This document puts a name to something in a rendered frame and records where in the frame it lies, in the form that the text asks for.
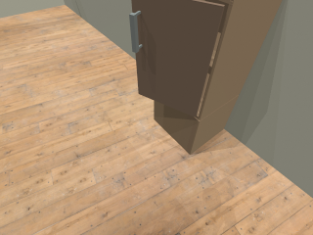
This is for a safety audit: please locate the handle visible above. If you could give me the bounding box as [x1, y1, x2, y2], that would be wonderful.
[129, 11, 143, 53]

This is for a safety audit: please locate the cupboard door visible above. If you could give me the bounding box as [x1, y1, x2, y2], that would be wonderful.
[131, 0, 225, 118]

